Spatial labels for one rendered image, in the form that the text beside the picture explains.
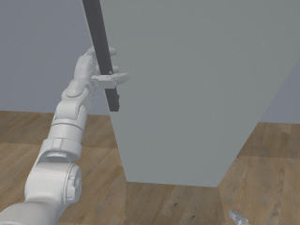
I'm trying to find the fridge door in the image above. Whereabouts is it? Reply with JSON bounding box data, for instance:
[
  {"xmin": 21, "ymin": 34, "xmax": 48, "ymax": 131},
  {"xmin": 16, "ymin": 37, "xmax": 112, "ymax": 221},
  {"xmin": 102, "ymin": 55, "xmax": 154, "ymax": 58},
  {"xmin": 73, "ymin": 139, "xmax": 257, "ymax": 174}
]
[{"xmin": 81, "ymin": 0, "xmax": 300, "ymax": 188}]

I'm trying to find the handle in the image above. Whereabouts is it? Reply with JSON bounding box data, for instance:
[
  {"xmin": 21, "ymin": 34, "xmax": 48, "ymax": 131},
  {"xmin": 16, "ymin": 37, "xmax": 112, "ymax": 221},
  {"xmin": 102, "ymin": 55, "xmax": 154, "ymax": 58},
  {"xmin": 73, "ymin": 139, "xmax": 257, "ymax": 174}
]
[{"xmin": 82, "ymin": 0, "xmax": 120, "ymax": 112}]

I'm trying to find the right robot hand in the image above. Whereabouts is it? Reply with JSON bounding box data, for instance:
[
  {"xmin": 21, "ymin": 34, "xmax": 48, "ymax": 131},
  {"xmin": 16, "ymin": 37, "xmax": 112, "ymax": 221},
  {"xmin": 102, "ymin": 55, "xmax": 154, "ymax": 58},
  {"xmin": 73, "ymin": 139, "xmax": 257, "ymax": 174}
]
[{"xmin": 228, "ymin": 209, "xmax": 251, "ymax": 225}]

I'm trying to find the left robot hand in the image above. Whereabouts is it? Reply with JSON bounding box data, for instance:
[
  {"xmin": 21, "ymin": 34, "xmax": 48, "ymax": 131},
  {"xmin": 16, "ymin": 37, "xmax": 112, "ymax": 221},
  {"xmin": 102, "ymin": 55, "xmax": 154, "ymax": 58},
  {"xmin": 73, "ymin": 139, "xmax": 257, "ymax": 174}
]
[{"xmin": 74, "ymin": 46, "xmax": 131, "ymax": 91}]

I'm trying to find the robot left upper arm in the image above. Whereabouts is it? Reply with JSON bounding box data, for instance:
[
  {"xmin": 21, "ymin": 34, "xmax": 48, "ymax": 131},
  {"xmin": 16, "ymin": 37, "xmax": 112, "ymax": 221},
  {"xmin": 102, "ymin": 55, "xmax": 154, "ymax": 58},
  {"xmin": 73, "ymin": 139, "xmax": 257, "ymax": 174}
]
[{"xmin": 0, "ymin": 162, "xmax": 82, "ymax": 225}]

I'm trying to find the robot left forearm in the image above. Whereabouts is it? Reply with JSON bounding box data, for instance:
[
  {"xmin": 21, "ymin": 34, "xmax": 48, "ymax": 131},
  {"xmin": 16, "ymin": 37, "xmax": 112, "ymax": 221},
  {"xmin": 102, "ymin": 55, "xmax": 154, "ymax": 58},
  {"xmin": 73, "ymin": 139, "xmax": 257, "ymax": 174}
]
[{"xmin": 24, "ymin": 78, "xmax": 94, "ymax": 199}]

